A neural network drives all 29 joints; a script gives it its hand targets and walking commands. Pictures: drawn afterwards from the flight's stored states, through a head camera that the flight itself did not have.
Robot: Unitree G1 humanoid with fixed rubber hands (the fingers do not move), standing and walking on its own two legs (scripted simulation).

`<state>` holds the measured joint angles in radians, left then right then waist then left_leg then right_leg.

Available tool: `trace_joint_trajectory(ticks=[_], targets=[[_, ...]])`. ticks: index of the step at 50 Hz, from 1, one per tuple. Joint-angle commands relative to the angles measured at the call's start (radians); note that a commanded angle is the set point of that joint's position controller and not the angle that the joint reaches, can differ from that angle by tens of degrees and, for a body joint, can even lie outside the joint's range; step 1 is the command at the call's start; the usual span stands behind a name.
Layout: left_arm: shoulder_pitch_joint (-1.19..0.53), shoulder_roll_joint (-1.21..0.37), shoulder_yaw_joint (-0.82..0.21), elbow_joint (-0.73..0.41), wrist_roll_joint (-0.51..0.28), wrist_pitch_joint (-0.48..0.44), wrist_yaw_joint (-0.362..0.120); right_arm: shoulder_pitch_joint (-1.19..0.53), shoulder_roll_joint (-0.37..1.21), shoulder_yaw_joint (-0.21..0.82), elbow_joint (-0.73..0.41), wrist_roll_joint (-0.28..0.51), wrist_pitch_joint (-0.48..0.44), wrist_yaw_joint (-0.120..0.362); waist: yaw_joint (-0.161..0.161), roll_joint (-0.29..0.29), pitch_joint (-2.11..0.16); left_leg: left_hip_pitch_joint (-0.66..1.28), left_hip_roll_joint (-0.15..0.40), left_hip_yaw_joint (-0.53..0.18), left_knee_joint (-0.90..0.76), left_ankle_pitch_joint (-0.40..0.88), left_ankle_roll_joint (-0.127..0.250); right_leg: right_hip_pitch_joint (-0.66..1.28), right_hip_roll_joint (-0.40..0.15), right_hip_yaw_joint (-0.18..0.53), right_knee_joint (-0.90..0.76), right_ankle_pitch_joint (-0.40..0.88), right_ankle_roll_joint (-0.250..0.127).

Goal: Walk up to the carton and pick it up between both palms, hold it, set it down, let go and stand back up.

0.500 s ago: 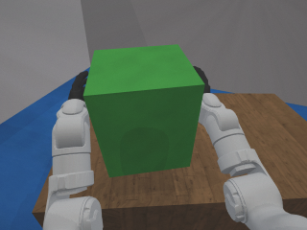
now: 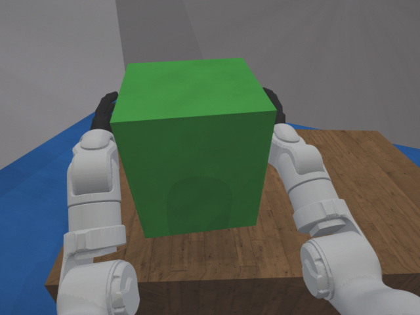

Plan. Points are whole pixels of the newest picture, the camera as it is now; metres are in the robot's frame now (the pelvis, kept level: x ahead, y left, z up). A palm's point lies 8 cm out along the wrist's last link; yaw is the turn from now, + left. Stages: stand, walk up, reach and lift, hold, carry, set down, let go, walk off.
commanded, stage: hold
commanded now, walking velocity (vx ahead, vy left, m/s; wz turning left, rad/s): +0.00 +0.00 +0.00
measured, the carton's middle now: (194, 147) +0.36 +0.01 +0.21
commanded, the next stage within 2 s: none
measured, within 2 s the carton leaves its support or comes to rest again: neither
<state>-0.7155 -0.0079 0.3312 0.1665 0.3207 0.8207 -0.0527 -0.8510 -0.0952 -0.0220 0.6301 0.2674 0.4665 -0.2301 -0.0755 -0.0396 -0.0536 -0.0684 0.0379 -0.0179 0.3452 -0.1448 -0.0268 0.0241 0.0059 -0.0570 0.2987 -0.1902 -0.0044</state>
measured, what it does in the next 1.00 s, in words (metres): stands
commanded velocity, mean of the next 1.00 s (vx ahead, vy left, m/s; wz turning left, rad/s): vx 0.00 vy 0.00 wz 0.00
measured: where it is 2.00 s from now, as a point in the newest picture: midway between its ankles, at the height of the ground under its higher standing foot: outside the picture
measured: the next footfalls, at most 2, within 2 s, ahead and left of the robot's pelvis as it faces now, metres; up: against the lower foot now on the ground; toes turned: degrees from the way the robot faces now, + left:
none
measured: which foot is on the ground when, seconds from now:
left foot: down 0.00-1.00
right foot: down 0.00-1.00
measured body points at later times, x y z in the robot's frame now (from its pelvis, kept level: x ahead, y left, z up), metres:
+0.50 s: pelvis +0.00 +0.00 +0.00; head -0.07 +0.03 +0.44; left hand +0.37 +0.16 +0.24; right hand +0.38 -0.14 +0.24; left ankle +0.04 +0.14 -0.75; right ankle -0.01 -0.11 -0.75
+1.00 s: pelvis +0.00 +0.00 +0.00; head -0.07 +0.02 +0.44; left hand +0.37 +0.16 +0.24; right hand +0.38 -0.15 +0.24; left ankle +0.04 +0.14 -0.75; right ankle -0.01 -0.11 -0.75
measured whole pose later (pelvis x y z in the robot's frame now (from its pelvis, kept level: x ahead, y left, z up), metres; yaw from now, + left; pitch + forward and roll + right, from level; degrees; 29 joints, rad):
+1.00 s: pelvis +0.00 +0.00 +0.00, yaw +0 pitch -8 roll -1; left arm -0.70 -0.02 0.32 0.14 0.32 0.82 -0.04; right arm -0.83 -0.11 0.00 0.61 0.29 0.47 -0.23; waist -0.08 -0.04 -0.05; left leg -0.06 0.04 -0.02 0.35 -0.15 -0.03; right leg 0.03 0.00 -0.05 0.30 -0.19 0.00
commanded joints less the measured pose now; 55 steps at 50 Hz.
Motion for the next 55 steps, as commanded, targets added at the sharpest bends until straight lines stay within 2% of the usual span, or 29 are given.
trace_joint_trajectory(ticks=[1, 4, 6, 7, 9, 12, 15, 17, 19, 20, 21, 23, 24, 27, 28, 30, 32, 34, 36, 40, 41, 43, 44, 46, 49, 50, 54, 55], targets=[[-0.788, -0.508, -0.455, -0.116, -0.181, -0.097, -0.115, -0.759, 0.662, 0.323, -0.293, 0.127, -0.032, 0.106, -0.016, 0.070, -0.329, 0.130, -0.085, 0.038, -0.033, 0.153, 0.015, 0.001, 0.064, 0.001, -0.039, 0.183, 0.063], [-0.779, -0.508, -0.462, -0.127, -0.177, -0.096, -0.112, -0.741, 0.663, 0.326, -0.291, 0.132, -0.036, 0.104, -0.017, 0.085, -0.330, 0.128, -0.088, 0.038, -0.028, 0.180, 0.009, 0.017, 0.065, 0.001, -0.035, 0.207, 0.062], [-0.766, -0.500, -0.448, -0.104, -0.164, -0.092, -0.117, -0.724, 0.654, 0.311, -0.256, 0.116, -0.031, 0.102, -0.024, 0.081, -0.277, 0.117, -0.088, 0.039, -0.032, 0.145, 0.012, 0.002, 0.058, 0.000, -0.039, 0.189, 0.064], [-0.749, -0.500, -0.439, -0.092, -0.157, -0.088, -0.120, -0.746, 0.658, 0.318, -0.278, 0.125, -0.034, 0.103, -0.010, 0.069, -0.290, 0.117, -0.088, 0.038, -0.034, 0.153, 0.018, 0.009, 0.062, -0.001, -0.041, 0.182, 0.065], [-0.768, -0.494, -0.427, -0.087, -0.156, -0.091, -0.121, -0.738, 0.658, 0.300, -0.249, 0.114, -0.031, 0.107, -0.013, 0.058, -0.271, 0.105, -0.087, 0.042, -0.046, 0.106, 0.023, -0.009, 0.058, 0.001, -0.050, 0.138, 0.063], [-0.779, -0.506, -0.444, -0.106, -0.165, -0.096, -0.115, -0.763, 0.664, 0.326, -0.281, 0.136, -0.037, 0.107, -0.004, 0.071, -0.309, 0.120, -0.088, 0.039, -0.034, 0.168, 0.015, 0.003, 0.065, -0.001, -0.039, 0.183, 0.063], [-0.779, -0.523, -0.477, -0.148, -0.190, -0.099, -0.105, -0.761, 0.660, 0.346, -0.316, 0.156, -0.041, 0.105, -0.015, 0.090, -0.359, 0.148, -0.087, 0.032, -0.014, 0.249, 0.001, 0.022, 0.072, 0.001, -0.026, 0.250, 0.062], [-0.748, -0.513, -0.467, -0.119, -0.183, -0.094, -0.105, -0.750, 0.660, 0.346, -0.316, 0.152, -0.037, 0.099, -0.014, 0.068, -0.332, 0.149, -0.089, 0.032, -0.014, 0.239, 0.004, 0.015, 0.073, -0.002, -0.034, 0.245, 0.066], [-0.754, -0.515, -0.469, -0.144, -0.179, -0.093, -0.101, -0.733, 0.659, 0.352, -0.316, 0.158, -0.033, 0.101, -0.008, 0.077, -0.337, 0.158, -0.084, 0.033, -0.014, 0.248, 0.000, 0.016, 0.074, -0.001, -0.029, 0.244, 0.063], [-0.751, -0.514, -0.473, -0.156, -0.186, -0.096, -0.102, -0.733, 0.661, 0.356, -0.323, 0.158, -0.033, 0.101, -0.010, 0.064, -0.334, 0.156, -0.084, 0.032, -0.017, 0.242, 0.000, 0.017, 0.074, -0.002, -0.031, 0.238, 0.064], [-0.745, -0.514, -0.460, -0.125, -0.180, -0.091, -0.104, -0.734, 0.650, 0.338, -0.314, 0.153, -0.030, 0.101, -0.013, 0.065, -0.315, 0.152, -0.082, 0.032, -0.024, 0.212, 0.004, 0.004, 0.071, -0.001, -0.038, 0.213, 0.062], [-0.748, -0.502, -0.447, -0.130, -0.169, -0.088, -0.107, -0.747, 0.663, 0.340, -0.321, 0.148, -0.031, 0.102, 0.001, 0.050, -0.307, 0.133, -0.086, 0.032, -0.031, 0.181, 0.017, 0.001, 0.068, -0.001, -0.042, 0.188, 0.062], [-0.741, -0.505, -0.442, -0.117, -0.160, -0.086, -0.109, -0.730, 0.651, 0.328, -0.287, 0.135, -0.027, 0.102, -0.008, 0.057, -0.282, 0.135, -0.088, 0.040, -0.034, 0.166, 0.016, -0.010, 0.066, -0.002, -0.047, 0.177, 0.062], [-0.744, -0.507, -0.461, -0.118, -0.175, -0.086, -0.110, -0.747, 0.651, 0.334, -0.312, 0.137, -0.029, 0.104, -0.015, 0.058, -0.295, 0.137, -0.085, 0.034, -0.032, 0.175, 0.013, -0.007, 0.067, 0.001, -0.041, 0.193, 0.062], [-0.753, -0.507, -0.465, -0.154, -0.180, -0.090, -0.109, -0.717, 0.658, 0.337, -0.298, 0.147, -0.024, 0.103, -0.017, 0.063, -0.324, 0.152, -0.084, 0.034, -0.026, 0.203, 0.006, 0.014, 0.069, 0.000, -0.035, 0.223, 0.063], [-0.755, -0.510, -0.469, -0.127, -0.176, -0.088, -0.112, -0.740, 0.647, 0.331, -0.302, 0.144, -0.026, 0.098, -0.023, 0.074, -0.300, 0.147, -0.085, 0.034, -0.023, 0.200, 0.003, 0.000, 0.068, 0.001, -0.041, 0.212, 0.061], [-0.775, -0.515, -0.479, -0.166, -0.182, -0.090, -0.110, -0.726, 0.654, 0.334, -0.308, 0.151, -0.026, 0.100, -0.024, 0.091, -0.320, 0.149, -0.085, 0.033, -0.019, 0.223, -0.005, 0.012, 0.070, 0.000, -0.032, 0.229, 0.062], [-0.767, -0.518, -0.485, -0.147, -0.184, -0.089, -0.108, -0.716, 0.650, 0.324, -0.299, 0.139, -0.024, 0.101, -0.032, 0.084, -0.302, 0.145, -0.084, 0.033, -0.023, 0.206, -0.006, 0.005, 0.069, 0.000, -0.036, 0.219, 0.060], [-0.745, -0.510, -0.467, -0.129, -0.178, -0.087, -0.109, -0.738, 0.646, 0.334, -0.309, 0.148, -0.023, 0.101, -0.016, 0.074, -0.300, 0.139, -0.085, 0.033, -0.027, 0.199, 0.006, 0.001, 0.069, 0.002, -0.041, 0.210, 0.062], [-0.738, -0.498, -0.457, -0.145, -0.169, -0.086, -0.113, -0.720, 0.652, 0.342, -0.315, 0.152, -0.021, 0.099, -0.011, 0.060, -0.320, 0.147, -0.088, 0.033, -0.025, 0.214, 0.009, 0.028, 0.068, 0.003, -0.034, 0.237, 0.064], [-0.743, -0.497, -0.448, -0.144, -0.157, -0.084, -0.115, -0.709, 0.656, 0.338, -0.300, 0.149, -0.019, 0.099, -0.008, 0.073, -0.296, 0.135, -0.091, 0.036, -0.026, 0.202, 0.010, 0.021, 0.065, 0.003, -0.035, 0.225, 0.065], [-0.746, -0.493, -0.442, -0.134, -0.159, -0.084, -0.118, -0.734, 0.663, 0.343, -0.322, 0.152, -0.023, 0.099, -0.003, 0.055, -0.299, 0.129, -0.094, 0.039, -0.029, 0.181, 0.017, 0.021, 0.063, 0.001, -0.038, 0.216, 0.068], [-0.750, -0.498, -0.451, -0.141, -0.165, -0.085, -0.118, -0.724, 0.656, 0.334, -0.309, 0.145, -0.021, 0.099, -0.010, 0.071, -0.304, 0.129, -0.092, 0.038, -0.028, 0.182, 0.012, 0.020, 0.063, 0.003, -0.033, 0.217, 0.065], [-0.753, -0.501, -0.461, -0.134, -0.168, -0.084, -0.116, -0.764, 0.658, 0.349, -0.335, 0.152, -0.029, 0.100, -0.005, 0.064, -0.314, 0.128, -0.093, 0.038, -0.025, 0.193, 0.011, 0.018, 0.067, -0.004, -0.035, 0.215, 0.066], [-0.767, -0.500, -0.446, -0.136, -0.165, -0.089, -0.114, -0.736, 0.659, 0.340, -0.301, 0.146, -0.023, 0.102, -0.009, 0.059, -0.303, 0.132, -0.089, 0.037, -0.032, 0.173, 0.015, 0.002, 0.067, -0.001, -0.040, 0.191, 0.065], [-0.766, -0.498, -0.446, -0.139, -0.170, -0.090, -0.112, -0.760, 0.669, 0.348, -0.333, 0.149, -0.026, 0.101, -0.001, 0.043, -0.317, 0.134, -0.091, 0.035, -0.031, 0.172, 0.022, 0.004, 0.066, -0.001, -0.041, 0.198, 0.068], [-0.749, -0.505, -0.449, -0.121, -0.169, -0.091, -0.112, -0.758, 0.668, 0.345, -0.327, 0.142, -0.030, 0.101, -0.003, 0.048, -0.312, 0.127, -0.090, 0.037, -0.033, 0.177, 0.019, 0.005, 0.067, 0.000, -0.037, 0.201, 0.065], [-0.737, -0.501, -0.455, -0.117, -0.174, -0.088, -0.115, -0.735, 0.656, 0.332, -0.316, 0.136, -0.027, 0.098, -0.017, 0.055, -0.325, 0.139, -0.088, 0.038, -0.030, 0.184, 0.016, 0.018, 0.065, 0.004, -0.037, 0.219, 0.065]])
